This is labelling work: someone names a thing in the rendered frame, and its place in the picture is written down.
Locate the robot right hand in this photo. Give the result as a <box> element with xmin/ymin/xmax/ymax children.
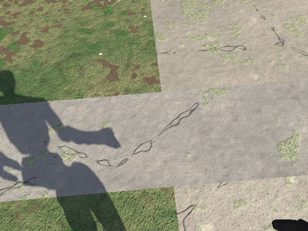
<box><xmin>271</xmin><ymin>218</ymin><xmax>308</xmax><ymax>231</ymax></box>

